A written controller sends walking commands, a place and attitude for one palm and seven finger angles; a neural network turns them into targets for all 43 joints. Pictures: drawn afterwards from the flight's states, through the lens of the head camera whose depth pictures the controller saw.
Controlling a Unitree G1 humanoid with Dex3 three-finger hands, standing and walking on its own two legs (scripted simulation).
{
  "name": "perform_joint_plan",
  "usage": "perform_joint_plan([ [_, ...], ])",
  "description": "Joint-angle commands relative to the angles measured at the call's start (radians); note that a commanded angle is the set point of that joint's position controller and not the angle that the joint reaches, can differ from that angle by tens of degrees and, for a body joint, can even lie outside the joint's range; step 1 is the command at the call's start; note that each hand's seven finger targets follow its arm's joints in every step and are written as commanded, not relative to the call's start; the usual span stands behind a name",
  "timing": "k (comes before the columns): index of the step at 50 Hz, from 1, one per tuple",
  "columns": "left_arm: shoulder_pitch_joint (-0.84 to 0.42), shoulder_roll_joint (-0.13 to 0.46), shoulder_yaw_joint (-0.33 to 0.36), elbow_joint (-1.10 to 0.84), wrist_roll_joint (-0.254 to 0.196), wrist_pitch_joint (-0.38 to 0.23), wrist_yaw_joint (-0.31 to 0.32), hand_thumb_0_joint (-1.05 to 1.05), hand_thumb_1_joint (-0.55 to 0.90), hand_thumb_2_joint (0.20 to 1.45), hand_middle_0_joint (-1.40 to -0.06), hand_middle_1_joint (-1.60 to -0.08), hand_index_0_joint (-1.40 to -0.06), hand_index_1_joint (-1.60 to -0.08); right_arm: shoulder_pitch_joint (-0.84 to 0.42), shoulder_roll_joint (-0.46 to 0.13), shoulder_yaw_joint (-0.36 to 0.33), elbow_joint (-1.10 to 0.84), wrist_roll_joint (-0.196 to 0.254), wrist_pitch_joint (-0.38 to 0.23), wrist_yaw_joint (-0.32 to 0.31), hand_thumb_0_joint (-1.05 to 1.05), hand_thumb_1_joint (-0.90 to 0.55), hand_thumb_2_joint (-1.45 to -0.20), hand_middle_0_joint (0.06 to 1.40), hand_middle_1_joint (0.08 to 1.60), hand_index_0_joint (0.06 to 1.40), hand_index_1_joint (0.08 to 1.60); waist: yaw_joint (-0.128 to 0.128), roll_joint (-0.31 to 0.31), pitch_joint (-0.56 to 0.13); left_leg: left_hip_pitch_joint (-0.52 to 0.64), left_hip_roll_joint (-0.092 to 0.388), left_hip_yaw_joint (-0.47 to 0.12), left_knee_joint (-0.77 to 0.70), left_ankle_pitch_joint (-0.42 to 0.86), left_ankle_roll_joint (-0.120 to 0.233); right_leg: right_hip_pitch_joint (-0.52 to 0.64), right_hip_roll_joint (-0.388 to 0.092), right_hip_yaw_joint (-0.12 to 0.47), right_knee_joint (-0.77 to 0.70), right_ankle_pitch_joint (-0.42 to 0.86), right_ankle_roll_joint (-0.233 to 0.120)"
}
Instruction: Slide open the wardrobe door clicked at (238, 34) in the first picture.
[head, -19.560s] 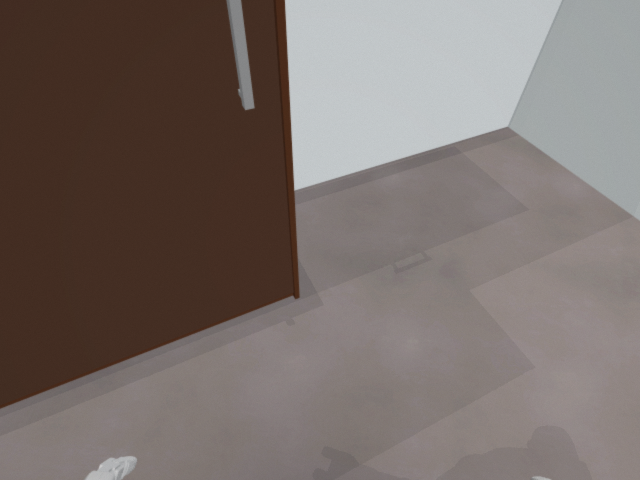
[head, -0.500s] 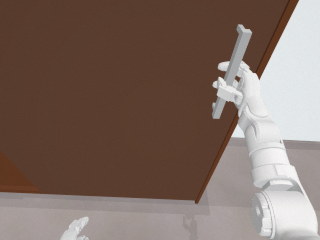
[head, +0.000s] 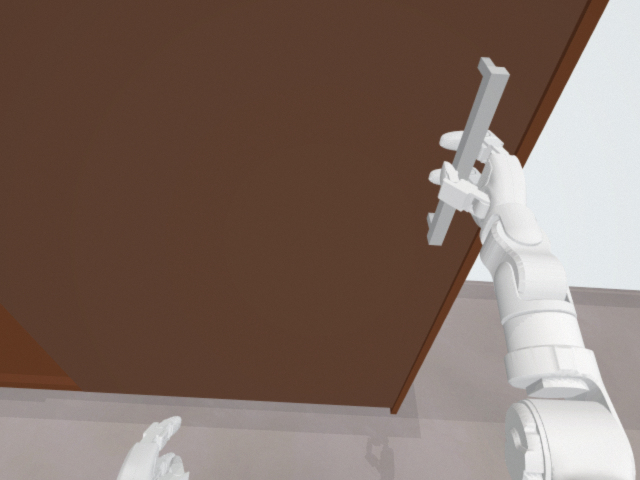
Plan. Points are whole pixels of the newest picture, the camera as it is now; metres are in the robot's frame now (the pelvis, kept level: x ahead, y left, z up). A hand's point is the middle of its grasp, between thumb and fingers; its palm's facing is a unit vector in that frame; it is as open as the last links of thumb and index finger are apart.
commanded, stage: grip the handle and tug to test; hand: right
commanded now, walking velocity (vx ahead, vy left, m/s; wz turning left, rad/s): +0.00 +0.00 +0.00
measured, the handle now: (457, 163) +0.48 -0.15 +0.19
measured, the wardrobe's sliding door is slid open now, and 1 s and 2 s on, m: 0.00 0.00 0.01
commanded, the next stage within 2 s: tug the door sideways, standing still in 0.22 s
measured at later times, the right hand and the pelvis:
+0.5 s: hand (447, 185) +0.42 -0.12 +0.19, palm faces +0.02 +1.00 +0.00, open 5.7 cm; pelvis +0.03 +0.00 +0.00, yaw +0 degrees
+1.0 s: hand (442, 185) +0.42 -0.12 +0.19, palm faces +0.09 +0.99 -0.04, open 5.8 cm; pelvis +0.00 +0.00 +0.00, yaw -2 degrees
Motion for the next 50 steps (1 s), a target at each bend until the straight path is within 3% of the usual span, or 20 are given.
perform_joint_plan([
  [1,-0.105,0.114,0.037,-0.154,-0.007,-0.043,0.007,0.000,0.900,0.900,-0.200,-0.300,-0.200,-0.300,-0.440,-0.053,0.030,-0.335,0.018,-0.064,0.049,0.000,-0.900,-0.900,0.450,1.400,0.450,1.400,0.003,0.058,-0.339,0.197,-0.004,-0.027,0.019,0.430,0.008,0.088,0.014,0.019,0.000,0.449,-0.016],
  [4,-0.109,0.115,0.038,-0.162,-0.005,-0.039,0.006,0.000,0.900,0.900,-0.200,-0.300,-0.200,-0.300,-0.405,-0.051,0.031,-0.389,0.016,-0.052,0.049,0.000,-0.900,-0.900,0.450,1.400,0.450,1.400,-0.007,0.045,-0.356,0.212,-0.003,-0.023,0.025,0.459,0.009,0.108,0.009,0.021,0.000,0.510,-0.006],
  [5,-0.115,0.110,0.038,-0.169,-0.006,-0.040,0.003,0.000,0.900,0.900,-0.200,-0.300,-0.200,-0.300,-0.376,-0.022,0.048,-0.408,0.017,-0.044,0.050,0.000,-0.900,-0.900,0.450,1.400,0.450,1.400,-0.013,0.029,-0.365,0.212,-0.004,-0.023,0.029,0.467,0.010,0.117,0.008,0.020,0.005,0.536,-0.004],
  [7,-0.120,0.117,0.039,-0.174,-0.004,-0.034,0.003,0.000,0.900,0.900,-0.200,-0.300,-0.200,-0.300,-0.330,-0.038,0.037,-0.426,0.019,-0.032,0.049,0.000,-0.900,-0.900,0.450,1.400,0.450,1.400,-0.020,0.030,-0.358,0.221,-0.005,-0.021,0.030,0.485,0.010,0.128,0.007,0.017,0.005,0.566,0.004],
  [10,-0.124,0.107,0.041,-0.184,-0.002,-0.033,-0.004,0.000,0.900,0.900,-0.200,-0.300,-0.200,-0.300,-0.274,0.006,0.066,-0.520,0.014,-0.018,0.048,0.000,-0.900,-0.900,0.450,1.400,0.450,1.400,-0.024,0.025,-0.387,0.230,-0.004,-0.017,0.042,0.539,0.007,0.151,-0.001,0.015,0.019,0.659,0.008],
  [12,-0.132,0.117,0.042,-0.187,-0.003,-0.025,-0.003,0.000,0.900,0.900,-0.200,-0.300,-0.200,-0.300,-0.236,-0.027,0.044,-0.520,0.015,0.000,0.047,0.000,-0.900,-0.900,0.450,1.400,0.450,1.400,-0.027,0.044,-0.367,0.234,-0.005,-0.016,0.040,0.544,0.007,0.149,-0.001,0.014,0.016,0.653,0.011],
  [16,-0.134,0.109,0.041,-0.189,0.001,-0.016,-0.004,0.000,0.900,0.900,-0.200,-0.300,-0.200,-0.300,-0.223,-0.014,0.047,-0.587,0.009,0.033,0.043,0.000,-0.900,-0.900,0.450,1.400,0.450,1.400,-0.027,0.036,-0.374,0.241,-0.004,-0.016,0.046,0.581,0.007,0.152,-0.004,0.013,0.024,0.703,0.009],
  [17,-0.135,0.123,0.043,-0.189,0.004,-0.008,0.002,0.000,0.900,0.900,-0.200,-0.300,-0.200,-0.300,-0.214,-0.086,-0.013,-0.565,0.009,0.040,0.040,0.000,-0.900,-0.900,0.450,1.400,0.450,1.400,-0.036,0.036,-0.373,0.251,-0.004,-0.017,0.047,0.592,0.010,0.159,-0.002,0.009,0.024,0.705,0.013],
  [18,-0.137,0.118,0.041,-0.185,0.005,-0.005,0.005,0.000,0.900,0.900,-0.200,-0.300,-0.200,-0.300,-0.287,-0.074,0.013,-0.595,0.003,0.040,0.039,0.000,-0.900,-0.900,0.450,1.400,0.450,1.400,-0.021,0.018,-0.371,0.241,0.000,-0.021,0.043,0.602,0.008,0.158,-0.001,0.010,0.025,0.716,0.011],
  [19,-0.128,0.112,0.041,-0.175,0.005,-0.004,0.007,0.000,0.900,0.900,-0.200,-0.300,-0.200,-0.300,-0.326,-0.060,0.021,-0.572,-0.001,0.045,0.033,0.000,-0.900,-0.900,0.450,1.400,0.450,1.400,-0.006,0.039,-0.371,0.230,-0.004,-0.019,0.043,0.592,0.006,0.164,-0.003,0.013,0.030,0.716,0.010],
  [21,-0.116,0.118,0.037,-0.149,0.007,0.004,0.013,0.000,0.900,0.900,-0.200,-0.300,-0.200,-0.300,-0.388,-0.076,0.004,-0.483,0.002,0.064,0.025,0.000,-0.900,-0.900,0.450,1.400,0.450,1.400,0.013,0.055,-0.310,0.191,-0.006,-0.020,0.032,0.556,0.004,0.133,0.003,0.014,0.030,0.633,0.002],
  [22,-0.119,0.123,0.038,-0.152,0.010,0.007,0.016,0.000,0.900,0.900,-0.200,-0.300,-0.200,-0.300,-0.396,-0.088,-0.005,-0.475,0.001,0.065,0.021,0.000,-0.900,-0.900,0.450,1.400,0.450,1.400,0.013,0.051,-0.293,0.189,-0.005,-0.020,0.029,0.543,0.005,0.134,0.005,0.013,0.024,0.610,0.001],
  [25,-0.113,0.107,0.039,-0.142,0.009,0.002,0.016,0.000,0.900,0.900,-0.200,-0.300,-0.200,-0.300,-0.434,-0.009,0.046,-0.477,-0.002,0.059,0.009,0.000,-0.900,-0.900,0.450,1.400,0.450,1.400,0.023,0.035,-0.338,0.185,-0.003,-0.017,0.043,0.560,0.005,0.158,0.001,0.026,0.041,0.690,0.009],
  [28,-0.112,0.104,0.040,-0.135,0.011,0.002,0.013,0.000,0.900,0.900,-0.200,-0.300,-0.200,-0.300,-0.464,0.025,0.079,-0.463,-0.002,0.047,0.001,0.000,-0.900,-0.900,0.450,1.400,0.450,1.400,0.025,-0.010,-0.358,0.168,0.002,-0.017,0.053,0.570,0.004,0.179,-0.001,0.032,0.056,0.737,0.017],
  [32,-0.111,0.104,0.040,-0.131,0.014,-0.003,0.008,0.000,0.900,0.900,-0.200,-0.300,-0.200,-0.300,-0.500,0.069,0.127,-0.427,-0.011,0.013,-0.001,0.000,-0.900,-0.900,0.450,1.400,0.450,1.400,0.039,0.038,-0.353,0.152,-0.001,-0.012,0.047,0.502,0.004,0.178,0.000,0.045,0.045,0.659,0.014],
  [40,-0.114,0.093,0.035,-0.116,0.006,-0.030,0.001,0.000,0.900,0.900,-0.200,-0.300,-0.200,-0.300,-0.605,0.171,0.222,-0.339,-0.011,-0.032,0.001,0.000,-0.900,-0.900,0.450,1.400,0.450,1.400,0.062,0.014,-0.330,0.090,-0.005,-0.013,0.032,0.354,0.006,0.155,0.005,0.060,0.031,0.463,0.000],
  [50,-0.077,0.096,0.039,-0.076,0.006,-0.071,-0.008,0.000,0.900,0.900,-0.200,-0.300,-0.200,-0.300,-0.682,0.201,0.253,-0.263,-0.007,-0.080,-0.006,0.000,-0.900,-0.900,0.450,1.400,0.450,1.400,0.082,0.011,-0.339,0.045,-0.013,-0.003,0.037,0.313,0.007,0.161,0.005,0.082,0.037,0.457,0.011],
])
